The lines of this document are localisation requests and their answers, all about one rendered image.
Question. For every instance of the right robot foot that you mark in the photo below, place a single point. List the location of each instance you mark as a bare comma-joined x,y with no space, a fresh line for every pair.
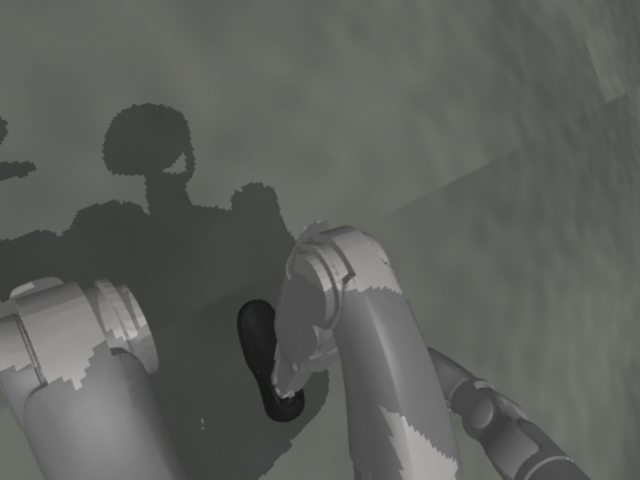
255,324

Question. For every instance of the right robot hand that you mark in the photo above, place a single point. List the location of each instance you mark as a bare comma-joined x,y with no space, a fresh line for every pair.
450,374

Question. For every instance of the right robot arm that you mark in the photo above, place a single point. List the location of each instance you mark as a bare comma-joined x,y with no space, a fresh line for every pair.
517,448

